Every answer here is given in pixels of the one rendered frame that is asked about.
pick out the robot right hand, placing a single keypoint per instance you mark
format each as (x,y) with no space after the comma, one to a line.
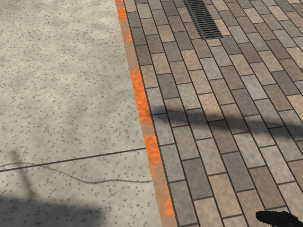
(278,219)

